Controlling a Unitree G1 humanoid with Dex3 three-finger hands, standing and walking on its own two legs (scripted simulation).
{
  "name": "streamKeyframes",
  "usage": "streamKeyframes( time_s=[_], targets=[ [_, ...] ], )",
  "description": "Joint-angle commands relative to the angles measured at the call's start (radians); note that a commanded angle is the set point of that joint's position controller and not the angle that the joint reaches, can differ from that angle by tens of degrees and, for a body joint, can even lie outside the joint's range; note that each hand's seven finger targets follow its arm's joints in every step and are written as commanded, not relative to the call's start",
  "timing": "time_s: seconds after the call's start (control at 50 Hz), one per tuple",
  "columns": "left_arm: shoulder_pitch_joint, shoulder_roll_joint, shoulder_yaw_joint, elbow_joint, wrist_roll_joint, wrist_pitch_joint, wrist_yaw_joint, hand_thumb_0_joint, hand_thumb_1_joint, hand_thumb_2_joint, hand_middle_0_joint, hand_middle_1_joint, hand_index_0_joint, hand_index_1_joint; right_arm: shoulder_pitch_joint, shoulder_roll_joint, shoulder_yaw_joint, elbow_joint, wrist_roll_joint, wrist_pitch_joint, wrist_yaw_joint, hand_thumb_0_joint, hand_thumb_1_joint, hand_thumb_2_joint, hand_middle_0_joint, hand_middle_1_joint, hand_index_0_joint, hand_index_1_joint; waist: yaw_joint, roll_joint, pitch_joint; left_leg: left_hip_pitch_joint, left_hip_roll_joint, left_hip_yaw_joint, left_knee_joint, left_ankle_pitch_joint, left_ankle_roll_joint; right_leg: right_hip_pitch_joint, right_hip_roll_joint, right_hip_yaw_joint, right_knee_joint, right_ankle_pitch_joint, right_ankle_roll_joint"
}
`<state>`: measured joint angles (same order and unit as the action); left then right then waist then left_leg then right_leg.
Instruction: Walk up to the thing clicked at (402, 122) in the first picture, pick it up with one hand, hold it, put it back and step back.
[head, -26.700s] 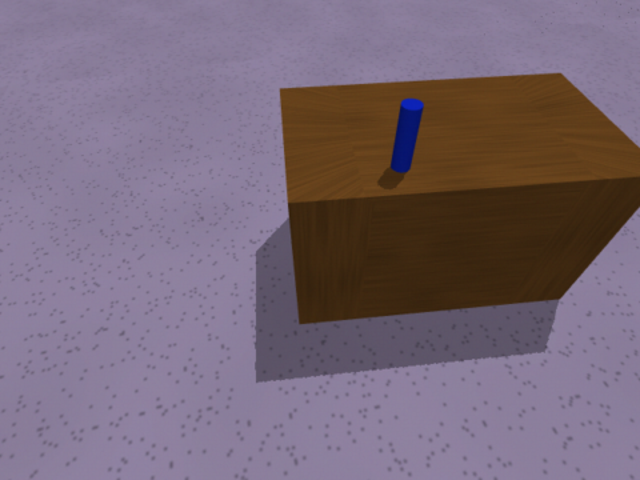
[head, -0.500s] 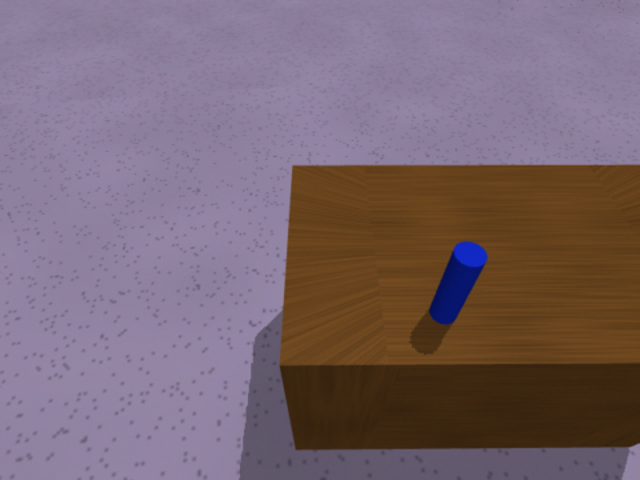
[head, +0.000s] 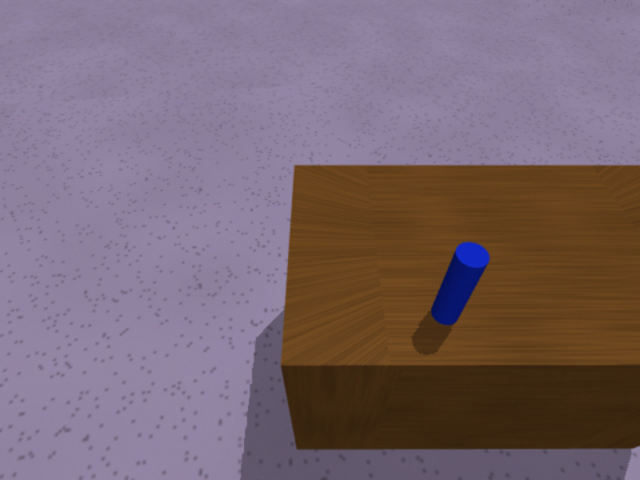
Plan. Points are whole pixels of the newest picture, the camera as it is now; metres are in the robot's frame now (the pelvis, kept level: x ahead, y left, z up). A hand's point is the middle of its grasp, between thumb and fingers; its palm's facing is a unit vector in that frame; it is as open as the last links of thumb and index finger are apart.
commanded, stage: stand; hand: right
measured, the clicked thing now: (457, 286) +0.44 -0.22 -0.09
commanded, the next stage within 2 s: step back in 1.52 s
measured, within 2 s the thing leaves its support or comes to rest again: neither
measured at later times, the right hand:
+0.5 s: hand out of the picture +0.08 -0.25 -0.16, palm faces -0.03 +0.94 -0.35, open 7.4 cm
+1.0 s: hand out of the picture +0.08 -0.25 -0.16, palm faces -0.04 +0.94 -0.35, open 7.4 cm
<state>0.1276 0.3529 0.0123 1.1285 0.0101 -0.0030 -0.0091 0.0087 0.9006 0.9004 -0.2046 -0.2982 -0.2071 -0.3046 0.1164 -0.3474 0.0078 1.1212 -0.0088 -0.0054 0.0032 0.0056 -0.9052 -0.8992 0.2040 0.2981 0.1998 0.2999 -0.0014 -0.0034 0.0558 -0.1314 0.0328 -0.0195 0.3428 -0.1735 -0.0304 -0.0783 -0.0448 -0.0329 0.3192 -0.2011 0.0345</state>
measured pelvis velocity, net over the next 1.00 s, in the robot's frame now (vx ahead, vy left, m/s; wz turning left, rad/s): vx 0.01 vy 0.00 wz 0.01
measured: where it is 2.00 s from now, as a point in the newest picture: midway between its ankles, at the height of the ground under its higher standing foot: outside the picture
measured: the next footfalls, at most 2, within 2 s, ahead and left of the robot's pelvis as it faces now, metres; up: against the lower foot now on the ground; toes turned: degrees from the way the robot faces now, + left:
left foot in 1.98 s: -0.05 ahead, +0.15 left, +0.00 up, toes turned +2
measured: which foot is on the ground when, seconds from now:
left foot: down 0.00-1.00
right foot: down 0.00-1.00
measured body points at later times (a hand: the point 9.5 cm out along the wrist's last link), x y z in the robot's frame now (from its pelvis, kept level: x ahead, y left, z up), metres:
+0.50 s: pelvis +0.01 +0.00 +0.00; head +0.02 +0.00 +0.45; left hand +0.08 +0.30 -0.13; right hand +0.08 -0.30 -0.13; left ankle +0.01 +0.14 -0.75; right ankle -0.02 -0.14 -0.75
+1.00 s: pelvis +0.01 +0.00 +0.00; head +0.02 +0.00 +0.45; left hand +0.07 +0.30 -0.14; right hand +0.08 -0.30 -0.13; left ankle +0.01 +0.14 -0.75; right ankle -0.02 -0.14 -0.75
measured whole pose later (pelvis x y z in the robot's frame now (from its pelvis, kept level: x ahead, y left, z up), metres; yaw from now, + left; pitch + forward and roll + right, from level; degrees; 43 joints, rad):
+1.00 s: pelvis +0.01 +0.00 +0.00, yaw +0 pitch -2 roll +0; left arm 0.13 0.35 0.01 1.12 0.01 0.00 -0.01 0.01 0.90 0.90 -0.20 -0.30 -0.21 -0.30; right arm 0.11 -0.35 0.01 1.12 -0.01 0.00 0.00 0.01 -0.91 -0.90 0.20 0.30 0.20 0.30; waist 0.00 -0.01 0.06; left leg -0.13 0.03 -0.02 0.34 -0.18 -0.03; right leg -0.07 -0.05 -0.04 0.31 -0.21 0.04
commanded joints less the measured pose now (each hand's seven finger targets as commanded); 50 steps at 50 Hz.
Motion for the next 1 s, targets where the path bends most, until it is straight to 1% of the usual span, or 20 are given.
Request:
streamKeyframes(
  time_s=[0.0,0.02,0.04,0.08,0.1,0.16,0.2,0.24,0.28,0.4,0.48,0.54,0.6,0.66,0.7,0.74,0.8,0.86,0.92,0.98],
  targets=[
    [-0.022,0.205,0.036,-0.052,0.001,-0.022,0.015,0.0,0.9,0.9,-0.2,-0.3,-0.2,-0.301,-0.035,-0.22,-0.042,-0.051,0.0,-0.022,-0.013,0.0,-0.9,-0.9,0.2,0.3,0.2,0.3,0.005,0.016,-0.058,0.011,0.093,-0.071,-0.046,0.139,0.041,-0.015,-0.095,0.067,-0.057,0.101,-0.043],
    [-0.021,0.206,0.037,-0.052,0.002,-0.021,0.014,0.0,0.9,0.9,-0.2,-0.3,-0.2,-0.301,-0.03,-0.222,-0.043,-0.049,0.0,-0.022,-0.013,0.0,-0.9,-0.9,0.2,0.3,0.2,0.3,0.004,0.017,-0.058,0.006,0.091,-0.07,-0.047,0.112,0.042,-0.014,-0.096,0.07,-0.061,0.091,-0.043],
    [-0.03,0.211,0.037,-0.054,0.002,-0.02,0.015,0.0,0.9,0.9,-0.2,-0.3,-0.2,-0.301,-0.029,-0.213,-0.04,-0.048,-0.001,-0.02,-0.013,0.0,-0.9,-0.9,0.2,0.3,0.2,0.3,0.001,0.008,-0.051,-0.001,0.092,-0.072,-0.054,0.114,0.039,-0.018,-0.095,0.069,-0.058,0.083,-0.045],
    [-0.028,0.208,0.036,-0.055,0.003,-0.02,0.015,0.0,0.9,0.9,-0.2,-0.3,-0.2,-0.301,-0.03,-0.218,-0.043,-0.049,0.0,-0.02,-0.013,0.0,-0.9,-0.9,0.2,0.3,0.2,0.3,0.001,0.012,-0.053,-0.003,0.091,-0.073,-0.055,0.105,0.039,-0.02,-0.094,0.068,-0.061,0.076,-0.044],
    [-0.024,0.21,0.037,-0.059,0.005,-0.021,0.016,0.0,0.9,0.9,-0.2,-0.3,-0.2,-0.301,-0.038,-0.22,-0.043,-0.052,-0.001,-0.021,-0.013,0.0,-0.9,-0.9,0.2,0.3,0.2,0.3,0.006,0.014,-0.071,0.01,0.098,-0.071,-0.043,0.136,0.046,-0.008,-0.098,0.068,-0.058,0.109,-0.045],
    [-0.027,0.211,0.037,-0.057,0.004,-0.022,0.017,0.0,0.9,0.9,-0.2,-0.3,-0.2,-0.301,-0.034,-0.217,-0.043,-0.05,-0.001,-0.022,-0.013,0.0,-0.9,-0.9,0.2,0.3,0.2,0.3,0.003,0.009,-0.079,0.012,0.096,-0.069,-0.038,0.163,0.044,-0.001,-0.1,0.068,-0.049,0.132,-0.043],
    [-0.022,0.207,0.035,-0.058,0.002,-0.024,0.017,0.0,0.9,0.9,-0.2,-0.3,-0.2,-0.301,-0.029,-0.22,-0.043,-0.049,0.0,-0.022,-0.014,0.0,-0.9,-0.9,0.2,0.3,0.2,0.3,0.005,0.008,-0.095,0.024,0.101,-0.07,-0.03,0.22,0.047,0.013,-0.101,0.063,-0.043,0.173,-0.042],
    [-0.022,0.207,0.035,-0.058,0.001,-0.024,0.018,0.0,0.9,0.9,-0.2,-0.3,-0.2,-0.301,-0.024,-0.218,-0.042,-0.048,0.0,-0.023,-0.014,0.0,-0.9,-0.9,0.2,0.3,0.2,0.3,0.005,0.007,-0.105,0.026,0.101,-0.064,-0.022,0.248,0.047,0.032,-0.105,0.062,-0.037,0.213,-0.042],
    [-0.016,0.209,0.035,-0.056,0.002,-0.022,0.018,0.0,0.9,0.9,-0.2,-0.3,-0.2,-0.301,-0.027,-0.22,-0.042,-0.049,0.001,-0.023,-0.017,0.0,-0.9,-0.9,0.2,0.3,0.2,0.3,0.005,0.011,-0.104,0.037,0.1,-0.063,-0.021,0.268,0.046,0.025,-0.102,0.057,-0.031,0.226,-0.041],
    [-0.026,0.206,0.035,-0.055,0.001,-0.018,0.018,0.0,0.9,0.9,-0.2,-0.3,-0.2,-0.301,-0.03,-0.214,-0.04,-0.05,0.002,-0.021,-0.016,0.0,-0.9,-0.9,0.2,0.3,0.2,0.3,0.004,0.014,-0.07,0.015,0.096,-0.068,-0.037,0.216,0.041,0.014,-0.098,0.054,-0.043,0.162,-0.04],
    [-0.026,0.204,0.036,-0.055,0.002,-0.017,0.017,0.0,0.9,0.9,-0.2,-0.3,-0.2,-0.301,-0.031,-0.217,-0.042,-0.049,0.001,-0.02,-0.015,0.0,-0.9,-0.9,0.2,0.3,0.2,0.3,0.003,0.015,-0.049,0.0,0.091,-0.07,-0.051,0.144,0.042,0.0,-0.097,0.056,-0.057,0.107,-0.042],
    [-0.027,0.208,0.039,-0.06,0.004,-0.018,0.017,0.0,0.9,0.9,-0.2,-0.3,-0.2,-0.301,-0.03,-0.221,-0.044,-0.055,-0.001,-0.022,-0.015,0.0,-0.9,-0.9,0.2,0.3,0.2,0.3,0.004,0.015,-0.069,0.013,0.095,-0.069,-0.043,0.187,0.045,0.005,-0.1,0.056,-0.048,0.135,-0.045],
    [-0.03,0.203,0.037,-0.059,0.001,-0.02,0.017,0.0,0.9,0.9,-0.2,-0.3,-0.2,-0.301,-0.035,-0.216,-0.044,-0.054,0.001,-0.023,-0.014,0.0,-0.9,-0.9,0.2,0.3,0.2,0.3,0.005,0.009,-0.066,0.012,0.096,-0.073,-0.043,0.177,0.043,0.002,-0.099,0.056,-0.052,0.115,-0.043],
    [-0.025,0.211,0.038,-0.061,0.005,-0.022,0.017,0.0,0.9,0.9,-0.2,-0.3,-0.2,-0.301,-0.041,-0.214,-0.046,-0.058,0.001,-0.021,-0.014,0.0,-0.9,-0.9,0.2,0.3,0.2,0.3,0.004,0.002,-0.074,0.025,0.094,-0.071,-0.033,0.189,0.045,0.0,-0.099,0.053,-0.054,0.141,-0.043],
    [-0.024,0.21,0.038,-0.063,0.003,-0.024,0.019,0.0,0.9,0.9,-0.2,-0.3,-0.2,-0.301,-0.031,-0.214,-0.045,-0.058,0.002,-0.021,-0.013,0.0,-0.9,-0.9,0.2,0.3,0.2,0.3,0.002,0.002,-0.087,0.031,0.096,-0.07,-0.029,0.223,0.045,0.01,-0.103,0.054,-0.044,0.18,-0.043],
    [-0.027,0.207,0.037,-0.062,0.002,-0.023,0.018,0.0,0.9,0.9,-0.2,-0.3,-0.2,-0.301,-0.036,-0.216,-0.044,-0.057,0.001,-0.02,-0.013,0.0,-0.9,-0.9,0.2,0.3,0.2,0.3,0.001,0.011,-0.074,0.024,0.093,-0.069,-0.032,0.195,0.042,0.004,-0.1,0.055,-0.052,0.149,-0.042],
    [-0.021,0.21,0.038,-0.064,0.002,-0.024,0.018,0.0,0.9,0.9,-0.2,-0.3,-0.2,-0.301,-0.036,-0.216,-0.045,-0.058,0.0,-0.02,-0.014,0.0,-0.9,-0.9,0.2,0.3,0.2,0.3,0.004,0.007,-0.086,0.026,0.097,-0.068,-0.025,0.214,0.046,0.018,-0.103,0.056,-0.047,0.181,-0.044],
    [-0.021,0.207,0.037,-0.061,0.0,-0.022,0.018,0.0,0.9,0.9,-0.2,-0.3,-0.2,-0.301,-0.031,-0.216,-0.042,-0.055,0.001,-0.022,-0.015,0.0,-0.9,-0.9,0.2,0.3,0.2,0.3,0.005,0.015,-0.092,0.027,0.098,-0.068,-0.027,0.224,0.046,0.026,-0.104,0.058,-0.041,0.187,-0.044],
    [-0.02,0.211,0.037,-0.061,0.004,-0.022,0.019,0.0,0.9,0.9,-0.2,-0.3,-0.2,-0.301,-0.032,-0.214,-0.044,-0.056,0.001,-0.018,-0.014,0.0,-0.9,-0.9,0.2,0.3,0.2,0.3,0.004,-0.001,-0.063,0.019,0.094,-0.07,-0.037,0.182,0.042,-0.002,-0.097,0.052,-0.054,0.129,-0.041],
    [-0.024,0.21,0.037,-0.062,0.003,-0.021,0.017,0.0,0.9,0.9,-0.2,-0.3,-0.2,-0.301,-0.037,-0.214,-0.043,-0.055,0.0,-0.018,-0.013,0.0,-0.9,-0.9,0.2,0.3,0.2,0.3,0.003,0.011,-0.067,0.014,0.094,-0.072,-0.037,0.166,0.044,0.002,-0.1,0.057,-0.055,0.119,-0.046]
  ],
)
